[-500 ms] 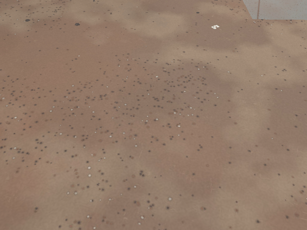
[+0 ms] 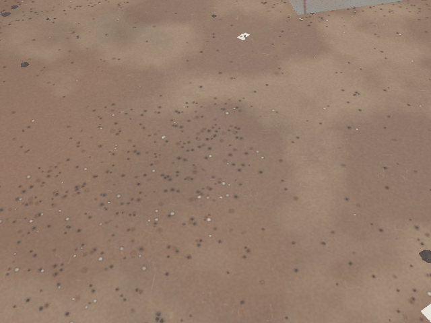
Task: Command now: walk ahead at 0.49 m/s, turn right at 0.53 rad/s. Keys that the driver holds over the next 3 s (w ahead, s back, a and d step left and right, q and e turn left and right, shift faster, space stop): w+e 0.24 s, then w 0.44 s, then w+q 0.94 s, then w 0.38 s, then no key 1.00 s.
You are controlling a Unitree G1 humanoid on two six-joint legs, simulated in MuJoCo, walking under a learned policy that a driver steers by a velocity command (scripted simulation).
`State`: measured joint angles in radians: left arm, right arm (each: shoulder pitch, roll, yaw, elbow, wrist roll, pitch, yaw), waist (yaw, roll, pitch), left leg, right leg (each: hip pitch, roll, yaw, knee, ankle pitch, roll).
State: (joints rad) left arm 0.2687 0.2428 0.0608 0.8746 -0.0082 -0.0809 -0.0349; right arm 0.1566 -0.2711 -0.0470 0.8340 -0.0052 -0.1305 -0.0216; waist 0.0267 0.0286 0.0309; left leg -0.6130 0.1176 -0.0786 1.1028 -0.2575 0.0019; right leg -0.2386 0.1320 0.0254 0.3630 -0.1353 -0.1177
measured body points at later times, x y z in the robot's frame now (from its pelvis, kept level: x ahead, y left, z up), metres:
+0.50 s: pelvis +0.29 +0.04 +0.00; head +0.31 +0.05 +0.45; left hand +0.48 +0.27 -0.11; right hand +0.28 -0.23 -0.11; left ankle +0.32 +0.14 -0.74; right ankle +0.28 -0.11 -0.67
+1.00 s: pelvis +0.53 -0.08 +0.00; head +0.55 -0.10 +0.45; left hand +0.65 +0.18 -0.11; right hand +0.59 -0.37 -0.12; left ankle +0.59 +0.08 -0.66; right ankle +0.51 -0.17 -0.74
